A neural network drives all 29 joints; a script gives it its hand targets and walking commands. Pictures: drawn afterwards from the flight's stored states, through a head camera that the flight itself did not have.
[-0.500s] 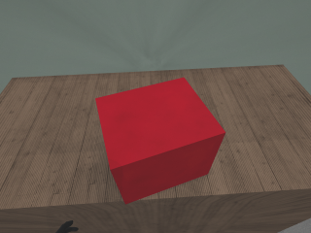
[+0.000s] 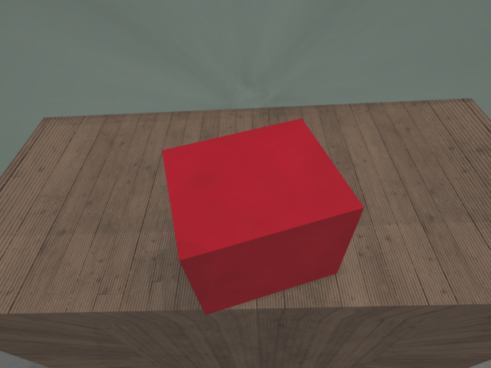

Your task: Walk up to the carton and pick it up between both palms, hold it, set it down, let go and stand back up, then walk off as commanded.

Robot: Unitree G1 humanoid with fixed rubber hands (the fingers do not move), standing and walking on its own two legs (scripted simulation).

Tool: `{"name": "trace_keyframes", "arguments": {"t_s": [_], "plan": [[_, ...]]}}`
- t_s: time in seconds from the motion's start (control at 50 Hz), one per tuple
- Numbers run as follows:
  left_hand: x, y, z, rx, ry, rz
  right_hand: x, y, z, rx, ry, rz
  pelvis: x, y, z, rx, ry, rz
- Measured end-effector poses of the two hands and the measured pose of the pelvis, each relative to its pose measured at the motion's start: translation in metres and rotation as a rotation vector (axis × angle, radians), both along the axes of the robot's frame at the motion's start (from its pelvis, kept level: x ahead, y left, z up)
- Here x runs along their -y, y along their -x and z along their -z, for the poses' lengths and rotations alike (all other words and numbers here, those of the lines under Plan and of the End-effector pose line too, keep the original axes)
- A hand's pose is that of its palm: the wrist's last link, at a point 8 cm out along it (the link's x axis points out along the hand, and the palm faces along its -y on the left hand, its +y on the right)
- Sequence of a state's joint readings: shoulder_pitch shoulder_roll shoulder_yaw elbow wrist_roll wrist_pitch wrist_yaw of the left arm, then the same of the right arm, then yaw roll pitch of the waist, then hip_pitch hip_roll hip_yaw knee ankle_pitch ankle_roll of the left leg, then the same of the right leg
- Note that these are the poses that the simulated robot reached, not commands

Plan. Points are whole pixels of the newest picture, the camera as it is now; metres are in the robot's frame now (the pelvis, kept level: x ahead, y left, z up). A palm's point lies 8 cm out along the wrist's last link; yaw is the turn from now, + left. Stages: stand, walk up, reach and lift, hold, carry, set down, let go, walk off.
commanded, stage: walk up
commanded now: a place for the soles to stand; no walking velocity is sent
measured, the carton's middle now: (254, 215) +0.35 +0.02 +0.06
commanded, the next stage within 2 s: reach and lift in 0.14 s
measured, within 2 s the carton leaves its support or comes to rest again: neither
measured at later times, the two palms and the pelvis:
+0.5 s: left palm out of the picture +0.14 +0.27 -0.10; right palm (436, 366) +0.16 -0.27 -0.11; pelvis +0.00 +0.00 -0.02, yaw +1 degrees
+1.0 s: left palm out of the picture +0.13 +0.25 -0.04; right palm out of the picture +0.10 -0.26 -0.06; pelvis -0.05 -0.01 +0.00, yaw -1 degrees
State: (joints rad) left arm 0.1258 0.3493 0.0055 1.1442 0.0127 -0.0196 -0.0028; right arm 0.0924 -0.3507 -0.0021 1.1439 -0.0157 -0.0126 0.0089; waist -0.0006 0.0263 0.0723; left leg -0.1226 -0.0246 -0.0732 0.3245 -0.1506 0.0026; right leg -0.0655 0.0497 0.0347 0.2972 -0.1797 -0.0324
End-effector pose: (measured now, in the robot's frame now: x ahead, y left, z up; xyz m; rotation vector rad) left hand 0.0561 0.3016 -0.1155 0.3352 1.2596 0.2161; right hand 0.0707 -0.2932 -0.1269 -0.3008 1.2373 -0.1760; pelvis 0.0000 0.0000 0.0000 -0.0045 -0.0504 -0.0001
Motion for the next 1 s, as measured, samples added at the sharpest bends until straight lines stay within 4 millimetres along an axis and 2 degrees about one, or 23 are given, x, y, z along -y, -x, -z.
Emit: {"name": "trace_keyframes", "arguments": {"t_s": [0.14, 0.22, 0.26, 0.3, 0.36, 0.4, 0.46, 0.54, 0.6, 0.68, 0.76, 0.9, 1.0], "plan": [[0.001, -0.009, 0.002, 0.016, 0.012, -0.001, 0.0, 0.002, -0.001, -0.015, 0.013, 0.013, -0.002, -0.006, 0.0, -0.002, 0.0, -0.005], [-0.001, -0.02, 0.004, 0.015, 0.012, -0.011, -0.001, -0.004, -0.002, 0.011, 0.014, 0.017, -0.003, -0.007, 0.002, -0.017, -0.001, -0.002], [-0.003, -0.04, 0.007, 0.016, -0.005, -0.032, -0.003, -0.02, -0.002, 0.077, 0.011, -0.001, -0.001, -0.001, 0.009, -0.026, -0.004, -0.009], [-0.003, -0.068, 0.009, 0.047, -0.017, -0.025, -0.006, -0.039, -0.001, 0.125, 0.003, -0.037, 0.001, 0.007, 0.017, -0.021, -0.006, -0.016], [0.006, -0.108, 0.01, 0.091, -0.012, 0.014, -0.012, -0.067, -0.004, 0.174, -0.021, -0.089, 0.002, 0.015, 0.022, -0.022, -0.002, -0.01], [0.008, -0.107, 0.008, 0.062, -0.028, 0.014, -0.017, -0.082, -0.006, 0.208, -0.042, -0.107, 0.003, 0.014, 0.022, -0.031, 0.003, -0.005], [0.018, -0.095, -0.002, 0.08, 0.002, -0.001, -0.021, -0.092, -0.013, 0.252, -0.077, -0.119, 0.003, 0.007, 0.019, -0.035, 0.018, -0.007], [0.038, -0.076, -0.024, 0.173, 0.056, -0.043, -0.017, -0.089, -0.021, 0.289, -0.102, -0.117, 0.005, -0.005, 0.014, -0.023, 0.015, -0.014], [0.05, -0.069, -0.036, 0.241, 0.074, -0.048, -0.009, -0.086, -0.031, 0.361, -0.093, -0.101, 0.009, -0.008, 0.012, 0.004, 0.002, -0.015], [0.052, -0.071, -0.046, 0.311, 0.055, -0.041, -0.001, -0.078, -0.045, 0.429, -0.076, -0.099, 0.016, -0.001, 0.011, 0.04, -0.017, -0.009], [0.047, -0.076, -0.054, 0.356, 0.029, -0.046, -0.002, -0.064, -0.056, 0.445, -0.08, -0.094, 0.022, 0.013, 0.009, 0.059, -0.024, 0.002], [0.047, -0.076, -0.064, 0.38, 0.055, -0.043, -0.02, -0.031, -0.063, 0.389, -0.113, -0.057, 0.021, 0.036, 0.005, 0.056, -0.021, 0.014], [0.048, -0.072, -0.072, 0.406, 0.067, -0.033, -0.034, -0.025, -0.071, 0.424, -0.147, -0.038, 0.008, 0.046, 0.005, 0.042, -0.016, 0.022]]}}
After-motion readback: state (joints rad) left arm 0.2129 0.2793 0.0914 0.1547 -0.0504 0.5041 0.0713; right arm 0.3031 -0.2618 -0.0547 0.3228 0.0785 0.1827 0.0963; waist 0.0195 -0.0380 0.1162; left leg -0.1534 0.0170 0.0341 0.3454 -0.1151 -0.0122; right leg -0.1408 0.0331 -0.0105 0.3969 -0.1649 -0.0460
